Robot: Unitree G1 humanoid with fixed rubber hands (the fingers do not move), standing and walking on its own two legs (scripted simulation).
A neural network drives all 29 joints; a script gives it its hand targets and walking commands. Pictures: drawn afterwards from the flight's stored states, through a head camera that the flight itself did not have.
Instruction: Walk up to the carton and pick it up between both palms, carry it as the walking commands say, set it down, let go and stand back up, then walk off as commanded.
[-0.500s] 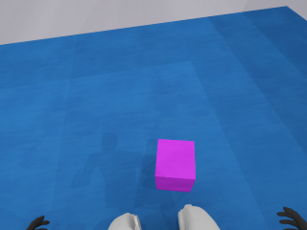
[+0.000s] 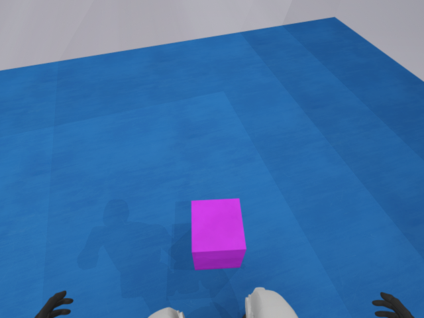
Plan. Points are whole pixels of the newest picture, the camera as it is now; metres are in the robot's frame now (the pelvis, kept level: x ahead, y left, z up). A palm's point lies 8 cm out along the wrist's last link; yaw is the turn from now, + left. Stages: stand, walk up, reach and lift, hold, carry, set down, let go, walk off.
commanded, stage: walk up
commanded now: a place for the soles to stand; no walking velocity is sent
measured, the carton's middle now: (216, 235) +0.49 -0.02 -0.60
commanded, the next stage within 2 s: none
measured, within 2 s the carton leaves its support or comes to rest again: neither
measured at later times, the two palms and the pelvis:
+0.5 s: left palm out of the picture +0.13 +0.29 -0.07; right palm (412, 310) +0.13 -0.35 -0.07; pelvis +0.02 -0.03 +0.03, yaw -2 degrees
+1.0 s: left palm (72, 313) +0.16 +0.26 -0.06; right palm (414, 308) +0.13 -0.35 -0.07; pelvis +0.04 -0.04 +0.05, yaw -3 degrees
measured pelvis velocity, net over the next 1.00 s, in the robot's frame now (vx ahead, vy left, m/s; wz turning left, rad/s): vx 0.04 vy -0.04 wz -0.05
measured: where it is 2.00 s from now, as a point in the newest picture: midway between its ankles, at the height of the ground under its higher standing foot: outside the picture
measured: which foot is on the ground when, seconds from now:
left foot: down 0.00-1.00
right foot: down 0.00-1.00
